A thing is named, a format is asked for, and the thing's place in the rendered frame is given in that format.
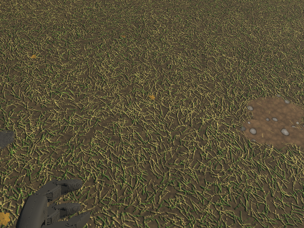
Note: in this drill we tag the left robot hand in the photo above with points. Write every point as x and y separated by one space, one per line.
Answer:
37 214

